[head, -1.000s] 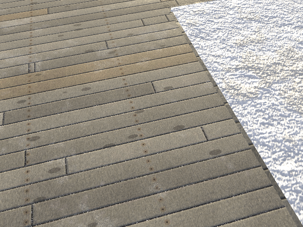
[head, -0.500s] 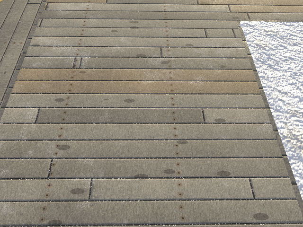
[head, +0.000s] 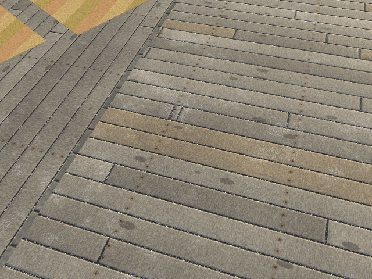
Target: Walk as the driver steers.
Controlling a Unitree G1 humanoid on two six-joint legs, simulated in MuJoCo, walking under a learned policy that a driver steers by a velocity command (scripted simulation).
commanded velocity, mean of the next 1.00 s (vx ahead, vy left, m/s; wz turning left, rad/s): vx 0.50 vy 0.00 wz -0.15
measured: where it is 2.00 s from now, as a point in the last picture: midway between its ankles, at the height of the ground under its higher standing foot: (253, 150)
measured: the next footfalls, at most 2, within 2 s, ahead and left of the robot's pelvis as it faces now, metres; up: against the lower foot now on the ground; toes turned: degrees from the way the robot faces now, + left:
left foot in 0.26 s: +0.30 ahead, +0.15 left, +0.00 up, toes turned +3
right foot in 0.80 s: +0.60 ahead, -0.09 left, +0.00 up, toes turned -9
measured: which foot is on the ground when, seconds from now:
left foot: up 0.00-0.24, down 0.26-0.82, up 0.84-1.00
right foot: down 0.00-0.26, up 0.28-0.78, down 0.80-1.00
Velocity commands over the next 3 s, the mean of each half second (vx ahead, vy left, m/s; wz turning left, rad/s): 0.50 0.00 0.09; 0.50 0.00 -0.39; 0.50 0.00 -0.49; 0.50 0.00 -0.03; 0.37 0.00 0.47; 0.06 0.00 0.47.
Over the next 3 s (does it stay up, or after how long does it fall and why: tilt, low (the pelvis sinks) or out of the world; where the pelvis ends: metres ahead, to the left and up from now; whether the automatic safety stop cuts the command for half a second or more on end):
stays up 1.35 -0.34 0.00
